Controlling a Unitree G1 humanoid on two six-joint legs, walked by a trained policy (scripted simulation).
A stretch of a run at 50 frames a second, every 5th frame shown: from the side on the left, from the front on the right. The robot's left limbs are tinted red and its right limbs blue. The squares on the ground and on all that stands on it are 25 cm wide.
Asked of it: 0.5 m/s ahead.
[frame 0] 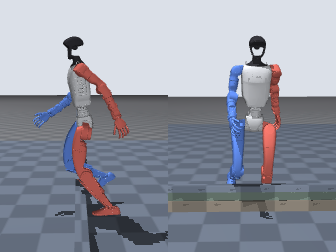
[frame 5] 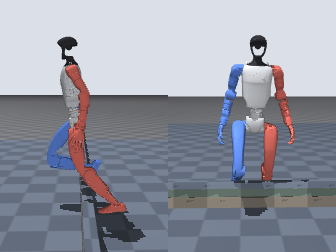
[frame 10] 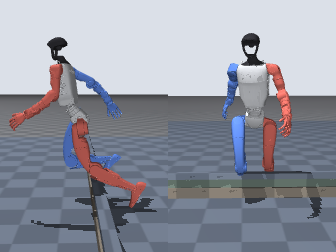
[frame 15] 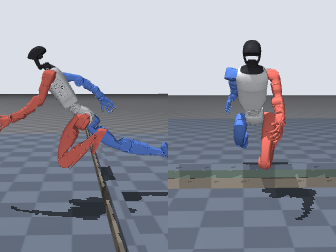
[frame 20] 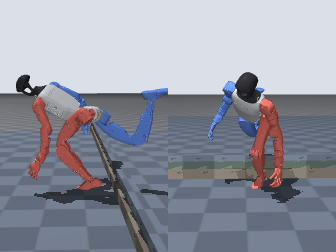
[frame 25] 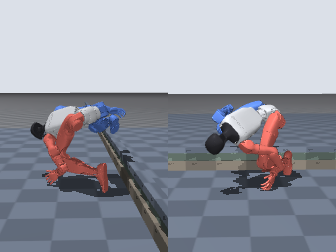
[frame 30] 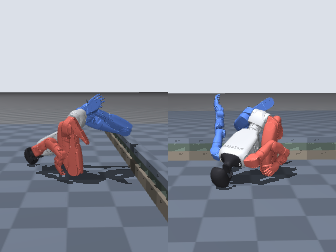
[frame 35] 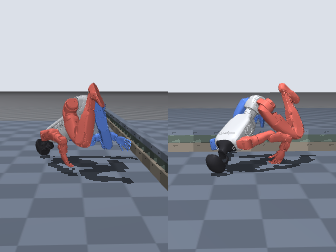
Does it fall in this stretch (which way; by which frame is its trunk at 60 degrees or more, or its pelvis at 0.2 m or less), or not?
yes: goes over forward and to its right; its trunk at 60 degrees or more by frame 20
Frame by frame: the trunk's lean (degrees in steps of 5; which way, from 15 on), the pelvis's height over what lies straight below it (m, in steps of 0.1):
0: 10, 0.5
5: 5, 0.7
10: 10, 0.7
15: 35 forward, 0.6
20: 60 forward, 0.5
25: 110 forward and to its right, 0.5
30: 120 forward and to its right, 0.3
35: 125 forward and to its right, 0.4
